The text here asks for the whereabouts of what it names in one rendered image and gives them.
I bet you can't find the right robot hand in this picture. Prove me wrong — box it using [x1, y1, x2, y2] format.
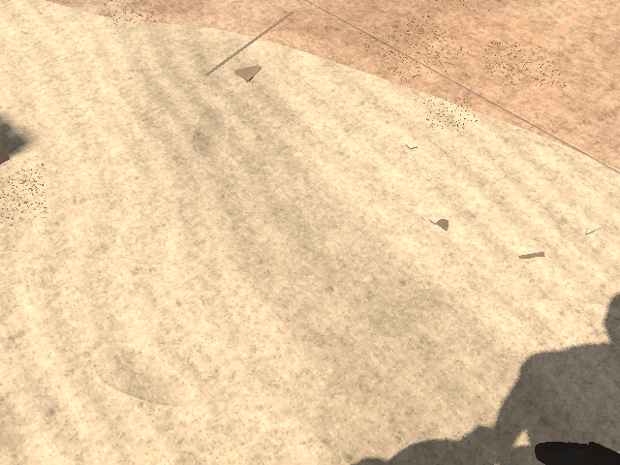
[535, 442, 620, 465]

